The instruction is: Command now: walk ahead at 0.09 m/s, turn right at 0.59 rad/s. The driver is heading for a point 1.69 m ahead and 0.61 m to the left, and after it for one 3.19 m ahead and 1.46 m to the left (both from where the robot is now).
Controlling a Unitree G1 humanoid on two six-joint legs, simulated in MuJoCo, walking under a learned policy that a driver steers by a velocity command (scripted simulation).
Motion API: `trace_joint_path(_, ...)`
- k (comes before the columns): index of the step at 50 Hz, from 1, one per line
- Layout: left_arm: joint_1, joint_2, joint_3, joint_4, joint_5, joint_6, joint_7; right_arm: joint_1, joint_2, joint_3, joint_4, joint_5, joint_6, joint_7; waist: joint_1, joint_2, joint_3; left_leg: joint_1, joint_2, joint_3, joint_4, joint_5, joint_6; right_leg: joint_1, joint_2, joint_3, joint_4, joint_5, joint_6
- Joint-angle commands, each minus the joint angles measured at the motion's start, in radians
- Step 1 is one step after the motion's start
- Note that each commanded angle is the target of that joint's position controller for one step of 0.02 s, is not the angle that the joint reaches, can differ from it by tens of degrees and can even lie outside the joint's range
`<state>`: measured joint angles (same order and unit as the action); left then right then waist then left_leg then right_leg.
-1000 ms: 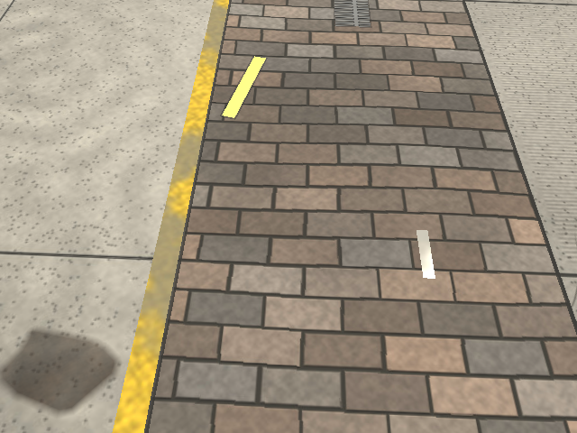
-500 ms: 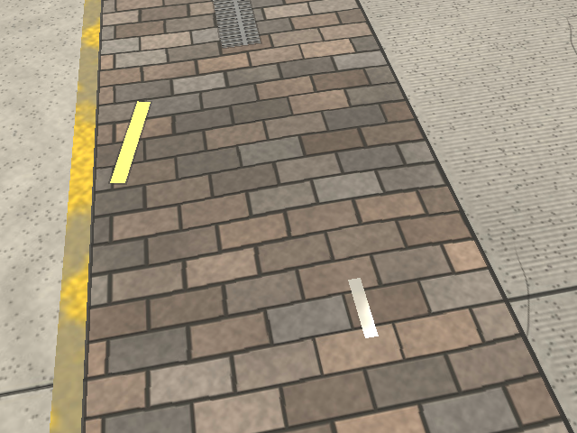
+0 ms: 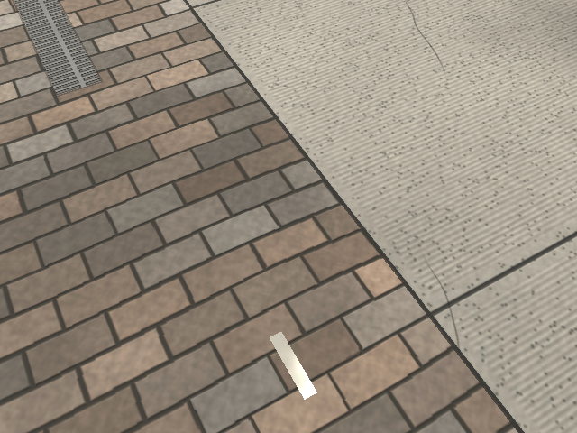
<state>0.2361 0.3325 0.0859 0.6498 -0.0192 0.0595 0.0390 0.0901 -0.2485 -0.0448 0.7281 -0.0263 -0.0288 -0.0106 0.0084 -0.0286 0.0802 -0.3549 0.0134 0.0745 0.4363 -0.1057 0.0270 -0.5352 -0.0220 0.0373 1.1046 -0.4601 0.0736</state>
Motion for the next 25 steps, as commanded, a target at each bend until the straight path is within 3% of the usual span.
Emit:
trace_joint_path(1, 0.056, 0.044, 0.010, -0.069, 0.008, -0.004, -0.005, -0.040, -0.178, -0.053, -0.055, 0.009, -0.003, -0.010, 0.004, 0.159, -0.201, 0.157, 0.282, -0.164, -0.166, 0.274, 0.225, 0.061, -0.049, -0.004, -0.120, 0.085, -0.005)
trace_joint_path(6, 0.016, 0.032, -0.002, -0.075, 0.021, -0.006, -0.027, -0.022, -0.191, -0.050, -0.015, 0.034, 0.017, 0.008, -0.004, 0.153, -0.194, 0.128, 0.268, -0.140, -0.149, 0.132, 0.212, 0.231, -0.011, -0.032, -0.385, 0.131, -0.050)
trace_joint_path(8, 0.071, 0.009, -0.007, -0.036, 0.033, -0.012, -0.033, -0.042, -0.137, -0.024, 0.006, 0.049, 0.017, 0.022, 0.042, 0.131, -0.184, 0.055, 0.218, -0.120, -0.087, 0.011, 0.147, 0.416, 0.013, -0.051, -0.651, 0.288, -0.085)
trace_joint_path(9, 0.072, 0.027, -0.008, -0.036, 0.043, -0.015, -0.029, 0.008, -0.076, 0.001, 0.032, 0.041, 0.009, 0.034, 0.036, 0.091, -0.186, -0.019, 0.170, -0.096, -0.049, -0.088, 0.061, 0.541, -0.037, 0.019, -0.749, 0.381, -0.109)
trace_joint_path(10, 0.070, 0.115, 0.002, -0.054, 0.052, -0.015, -0.016, 0.054, -0.027, 0.021, 0.027, -0.002, 0.004, 0.049, -0.019, -0.119, -0.217, -0.086, 0.075, -0.011, 0.143, -0.324, -0.036, 0.605, -0.261, 0.257, -0.767, 0.615, -0.164)
trace_joint_path(11, -0.029, 0.117, -0.004, -0.065, 0.073, -0.022, -0.015, 0.080, -0.062, 0.009, 0.033, 0.016, 0.009, 0.042, -0.039, -0.222, -0.189, -0.045, 0.052, -0.049, 0.202, -0.455, -0.072, 0.374, -0.344, 0.275, -0.795, 0.475, -0.298)
trace_joint_path(12, -0.102, 0.082, -0.008, -0.079, 0.074, -0.038, -0.022, 0.050, -0.139, -0.008, 0.040, 0.027, 0.019, 0.031, -0.022, -0.168, -0.136, 0.019, 0.060, -0.074, 0.249, -0.385, -0.085, 0.284, -0.272, 0.214, -0.819, 0.317, -0.293)
trace_joint_path(13, -0.128, 0.084, -0.005, -0.067, 0.069, -0.050, -0.022, 0.039, -0.162, -0.022, 0.041, 0.035, 0.025, 0.023, -0.027, -0.176, -0.102, -0.013, 0.036, -0.054, 0.280, -0.325, -0.086, 0.281, -0.226, 0.160, -0.815, 0.280, -0.259)
trace_joint_path(15, -0.115, 0.105, 0.004, -0.048, 0.053, -0.063, -0.014, 0.059, -0.195, -0.044, 0.057, 0.031, 0.046, 0.003, -0.004, -0.182, -0.083, -0.090, 0.035, -0.077, 0.446, -0.378, -0.101, 0.316, -0.250, 0.145, -0.794, 0.447, -0.270)
trace_joint_path(18, -0.089, 0.084, 0.006, -0.027, 0.035, -0.060, 0.001, 0.089, -0.159, -0.051, 0.052, 0.052, 0.057, -0.002, -0.002, -0.114, -0.112, -0.177, 0.034, -0.095, 0.590, -0.426, -0.108, 0.411, -0.288, 0.113, -0.747, 0.682, -0.308)
trace_joint_path(21, -0.128, 0.075, 0.011, -0.020, 0.033, -0.048, 0.010, 0.064, -0.113, -0.039, 0.031, 0.051, 0.066, 0.001, 0.006, -0.101, -0.137, -0.148, 0.045, -0.062, 0.489, -0.388, -0.112, 0.443, -0.284, 0.061, -0.726, 0.704, -0.306)
trace_joint_path(25, -0.140, 0.101, 0.027, -0.001, 0.025, -0.034, 0.010, 0.074, -0.125, -0.040, 0.003, 0.051, 0.074, 0.024, 0.005, -0.117, -0.171, -0.047, 0.029, -0.011, 0.332, -0.321, -0.085, 0.455, -0.309, 0.038, -0.695, 0.723, -0.302)
